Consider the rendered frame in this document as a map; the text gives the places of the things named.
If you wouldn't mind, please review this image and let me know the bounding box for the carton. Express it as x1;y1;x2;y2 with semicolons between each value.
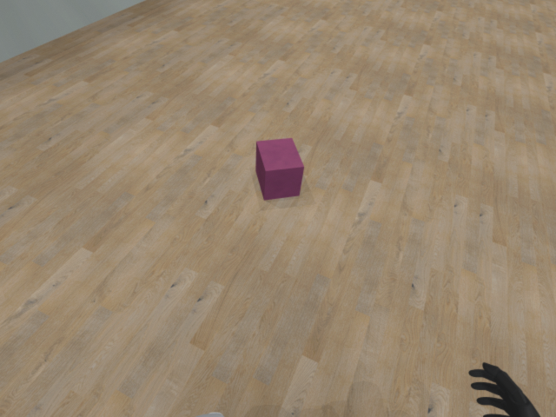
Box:
255;138;304;201

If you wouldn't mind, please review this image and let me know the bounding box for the right robot hand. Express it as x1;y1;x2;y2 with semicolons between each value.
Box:
468;362;540;417

